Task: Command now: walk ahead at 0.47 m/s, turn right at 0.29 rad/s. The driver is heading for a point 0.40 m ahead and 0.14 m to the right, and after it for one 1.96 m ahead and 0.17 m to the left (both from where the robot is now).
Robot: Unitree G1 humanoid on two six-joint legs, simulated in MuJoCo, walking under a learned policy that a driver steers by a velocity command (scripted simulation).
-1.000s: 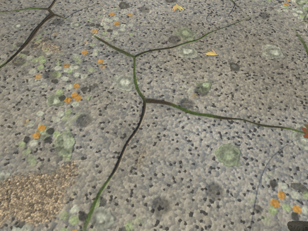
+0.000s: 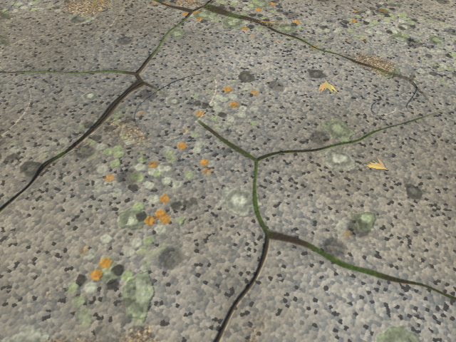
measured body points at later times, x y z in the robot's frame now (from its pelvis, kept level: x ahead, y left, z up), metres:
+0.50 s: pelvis +0.27 -0.06 -0.01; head +0.31 -0.07 +0.44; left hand +0.46 +0.17 -0.11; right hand +0.34 -0.36 -0.12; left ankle +0.31 +0.10 -0.67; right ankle +0.29 -0.13 -0.75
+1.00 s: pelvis +0.40 -0.04 -0.01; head +0.46 -0.01 +0.44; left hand +0.56 +0.24 -0.12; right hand +0.56 -0.32 -0.09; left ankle +0.46 +0.05 -0.75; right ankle +0.40 -0.19 -0.68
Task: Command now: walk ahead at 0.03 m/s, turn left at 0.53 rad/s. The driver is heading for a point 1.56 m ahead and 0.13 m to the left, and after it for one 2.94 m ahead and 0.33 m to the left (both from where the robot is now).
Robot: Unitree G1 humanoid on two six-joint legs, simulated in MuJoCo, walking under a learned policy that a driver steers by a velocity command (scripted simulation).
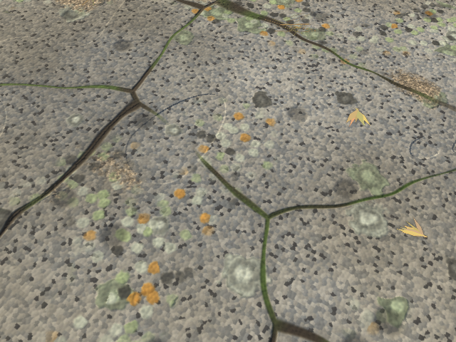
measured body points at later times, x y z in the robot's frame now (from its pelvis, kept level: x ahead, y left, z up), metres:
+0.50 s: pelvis +0.02 -0.04 +0.00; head +0.05 -0.06 +0.45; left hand +0.06 +0.25 -0.09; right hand +0.24 -0.27 -0.10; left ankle -0.04 +0.10 -0.69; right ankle +0.05 -0.16 -0.74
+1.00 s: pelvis +0.01 -0.01 +0.00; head +0.02 +0.00 +0.45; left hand +0.01 +0.28 -0.13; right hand +0.21 -0.20 -0.11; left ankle -0.03 +0.09 -0.74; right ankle +0.05 -0.16 -0.74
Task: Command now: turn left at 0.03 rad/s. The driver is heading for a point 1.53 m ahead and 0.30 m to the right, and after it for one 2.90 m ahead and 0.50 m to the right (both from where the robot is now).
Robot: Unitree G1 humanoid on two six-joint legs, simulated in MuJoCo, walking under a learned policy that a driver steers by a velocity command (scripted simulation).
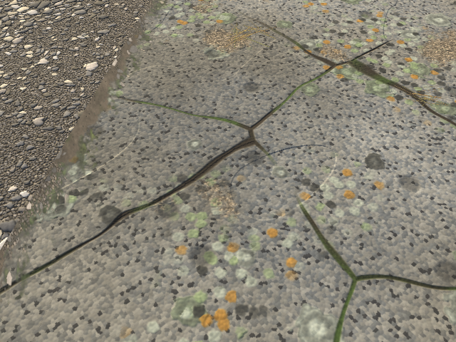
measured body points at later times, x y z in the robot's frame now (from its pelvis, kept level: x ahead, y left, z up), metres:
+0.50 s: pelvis +0.04 -0.04 -0.01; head +0.05 -0.06 +0.44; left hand +0.08 +0.23 -0.13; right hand +0.09 -0.31 -0.15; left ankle -0.02 +0.10 -0.72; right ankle +0.02 -0.14 -0.74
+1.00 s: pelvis +0.13 -0.03 -0.01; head +0.15 -0.03 +0.44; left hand +0.15 +0.22 -0.16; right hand +0.26 -0.29 -0.13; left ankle +0.17 +0.08 -0.74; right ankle +0.02 -0.14 -0.74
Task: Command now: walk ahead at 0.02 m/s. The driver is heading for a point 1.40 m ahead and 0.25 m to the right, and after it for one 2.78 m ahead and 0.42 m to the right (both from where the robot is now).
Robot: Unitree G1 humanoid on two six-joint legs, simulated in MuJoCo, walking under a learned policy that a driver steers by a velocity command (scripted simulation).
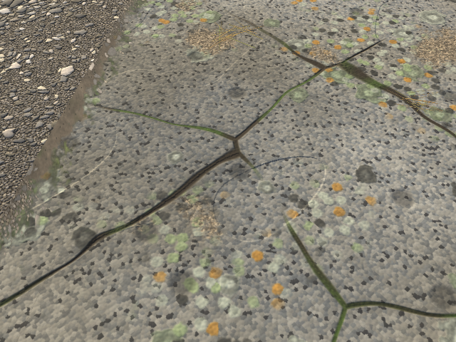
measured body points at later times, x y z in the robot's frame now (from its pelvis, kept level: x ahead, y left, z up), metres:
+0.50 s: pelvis +0.07 +0.03 +0.00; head +0.08 +0.04 +0.45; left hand +0.07 +0.29 -0.15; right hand +0.12 -0.23 -0.14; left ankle +0.06 +0.11 -0.73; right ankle -0.05 -0.10 -0.64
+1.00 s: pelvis +0.31 -0.04 -0.01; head +0.34 -0.05 +0.44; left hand +0.45 +0.22 -0.12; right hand +0.30 -0.31 -0.15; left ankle +0.15 +0.11 -0.63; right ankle +0.40 -0.13 -0.73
